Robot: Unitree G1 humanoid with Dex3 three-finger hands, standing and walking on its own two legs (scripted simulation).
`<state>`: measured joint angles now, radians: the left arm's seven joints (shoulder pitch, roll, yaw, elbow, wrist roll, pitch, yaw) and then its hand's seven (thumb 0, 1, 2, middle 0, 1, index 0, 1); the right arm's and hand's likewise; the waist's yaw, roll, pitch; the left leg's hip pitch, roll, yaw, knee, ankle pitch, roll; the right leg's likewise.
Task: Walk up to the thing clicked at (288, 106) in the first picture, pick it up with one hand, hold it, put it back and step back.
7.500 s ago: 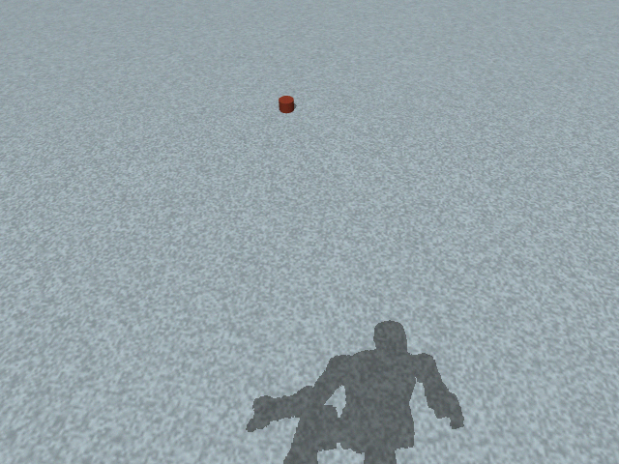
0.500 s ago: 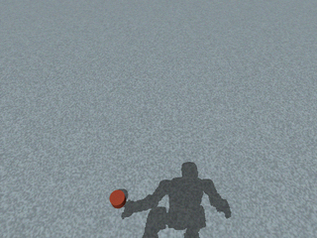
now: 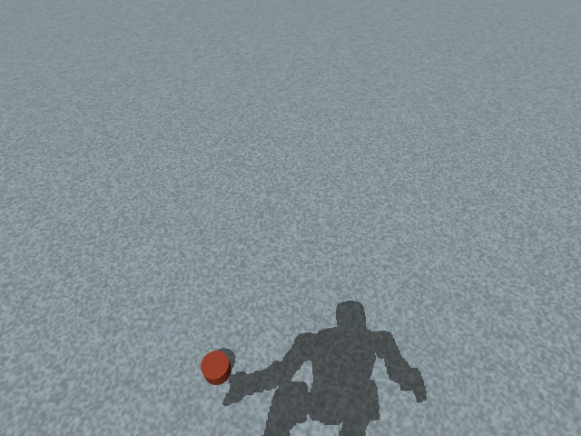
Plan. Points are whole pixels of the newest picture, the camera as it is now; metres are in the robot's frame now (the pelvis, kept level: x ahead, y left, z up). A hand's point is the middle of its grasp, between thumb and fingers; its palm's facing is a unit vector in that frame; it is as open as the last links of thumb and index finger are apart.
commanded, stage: stand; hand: left
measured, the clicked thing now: (216, 367) +0.45 +0.26 -0.75
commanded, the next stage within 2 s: none
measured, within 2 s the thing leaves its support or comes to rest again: neither
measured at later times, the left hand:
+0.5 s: hand out of the picture +0.07 +0.25 -0.16, palm faces -0.03 -0.94 -0.34, open 7.3 cm
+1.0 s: hand out of the picture +0.08 +0.25 -0.16, palm faces -0.03 -0.94 -0.34, open 7.3 cm
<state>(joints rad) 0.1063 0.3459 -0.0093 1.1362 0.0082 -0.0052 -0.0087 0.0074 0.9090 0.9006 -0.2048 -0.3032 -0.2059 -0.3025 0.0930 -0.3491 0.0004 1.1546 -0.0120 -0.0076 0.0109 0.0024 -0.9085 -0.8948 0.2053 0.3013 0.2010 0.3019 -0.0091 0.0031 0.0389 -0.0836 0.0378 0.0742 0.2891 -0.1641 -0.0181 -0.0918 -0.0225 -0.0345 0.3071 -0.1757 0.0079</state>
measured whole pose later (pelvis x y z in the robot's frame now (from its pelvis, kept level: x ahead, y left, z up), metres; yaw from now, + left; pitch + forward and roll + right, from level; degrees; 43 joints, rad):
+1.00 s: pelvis +0.00 +0.00 +0.00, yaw +0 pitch -2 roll +0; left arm 0.12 0.35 -0.01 1.13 0.01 -0.01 -0.01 0.01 0.91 0.90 -0.20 -0.30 -0.21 -0.30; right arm 0.11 -0.35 0.01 1.14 -0.01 -0.01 0.01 0.00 -0.91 -0.89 0.21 0.30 0.20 0.30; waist -0.01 0.00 0.04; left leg -0.08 0.04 0.07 0.29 -0.17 -0.02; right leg -0.08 -0.02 -0.04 0.31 -0.18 0.00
